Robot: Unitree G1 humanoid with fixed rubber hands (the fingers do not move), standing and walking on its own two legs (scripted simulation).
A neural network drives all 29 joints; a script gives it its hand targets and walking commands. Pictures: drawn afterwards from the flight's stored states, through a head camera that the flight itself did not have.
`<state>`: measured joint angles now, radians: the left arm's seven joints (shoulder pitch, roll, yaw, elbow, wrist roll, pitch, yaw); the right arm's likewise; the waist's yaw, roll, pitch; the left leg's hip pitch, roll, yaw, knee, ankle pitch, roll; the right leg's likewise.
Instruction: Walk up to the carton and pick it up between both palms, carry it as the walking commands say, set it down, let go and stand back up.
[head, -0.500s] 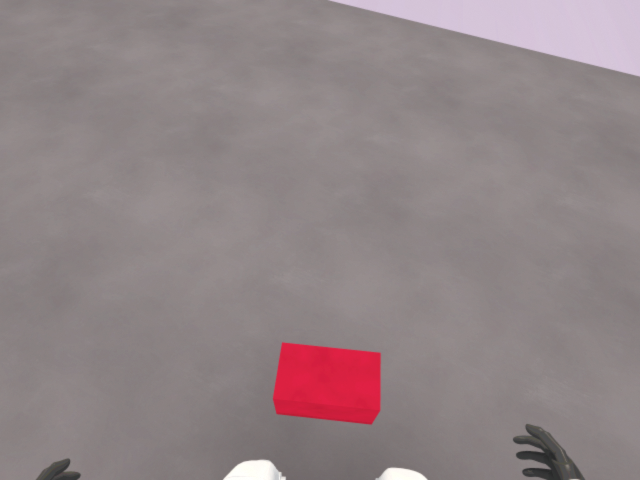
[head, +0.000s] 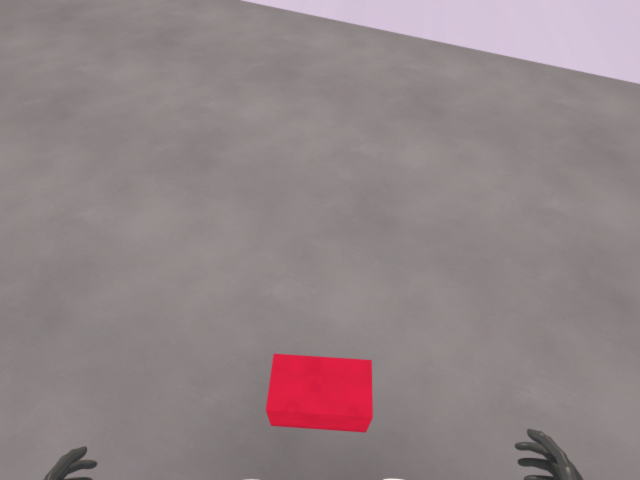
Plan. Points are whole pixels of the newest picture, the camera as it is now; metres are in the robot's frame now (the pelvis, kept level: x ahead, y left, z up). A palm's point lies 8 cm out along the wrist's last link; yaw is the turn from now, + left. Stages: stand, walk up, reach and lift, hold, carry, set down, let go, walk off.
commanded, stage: walk up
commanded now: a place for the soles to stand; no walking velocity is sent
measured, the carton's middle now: (320, 393) +0.42 -0.01 -0.68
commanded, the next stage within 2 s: reach and lift in 1.26 s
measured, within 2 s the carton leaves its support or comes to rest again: neither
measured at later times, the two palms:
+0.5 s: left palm out of the picture +0.11 +0.29 -0.09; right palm out of the picture +0.10 -0.33 -0.09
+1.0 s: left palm out of the picture +0.13 +0.29 -0.09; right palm out of the picture +0.12 -0.32 -0.09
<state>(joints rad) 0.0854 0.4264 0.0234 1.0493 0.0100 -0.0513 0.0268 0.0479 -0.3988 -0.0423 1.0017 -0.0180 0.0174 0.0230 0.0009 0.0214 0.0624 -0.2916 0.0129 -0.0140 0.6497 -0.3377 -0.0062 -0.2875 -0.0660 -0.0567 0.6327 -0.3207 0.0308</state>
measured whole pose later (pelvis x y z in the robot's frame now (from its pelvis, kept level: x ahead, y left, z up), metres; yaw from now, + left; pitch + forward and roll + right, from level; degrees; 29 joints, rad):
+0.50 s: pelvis +0.01 -0.02 +0.02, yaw +0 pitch -2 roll +0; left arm 0.06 0.38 0.01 1.13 0.01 -0.04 0.00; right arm 0.07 -0.38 -0.02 1.10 -0.01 -0.01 0.01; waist 0.00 -0.01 0.05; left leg -0.16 0.03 -0.01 0.43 -0.24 -0.03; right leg -0.18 -0.04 -0.06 0.45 -0.24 0.01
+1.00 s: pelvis +0.03 -0.01 +0.02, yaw -1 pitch -2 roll +0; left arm 0.06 0.38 0.01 1.13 0.01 -0.03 0.01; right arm 0.07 -0.37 -0.03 1.10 -0.01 0.00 0.00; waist 0.00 0.01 0.04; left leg -0.09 0.03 0.00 0.37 -0.24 -0.03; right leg -0.11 -0.04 -0.05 0.39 -0.24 0.02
